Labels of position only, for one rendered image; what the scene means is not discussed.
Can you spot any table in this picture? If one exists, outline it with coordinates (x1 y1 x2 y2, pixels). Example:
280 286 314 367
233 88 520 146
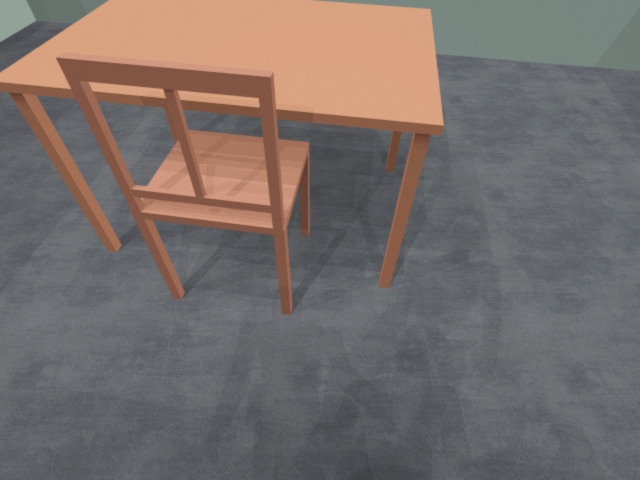
0 0 444 288

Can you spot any chair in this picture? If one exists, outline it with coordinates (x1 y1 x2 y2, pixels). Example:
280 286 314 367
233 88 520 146
56 52 310 315

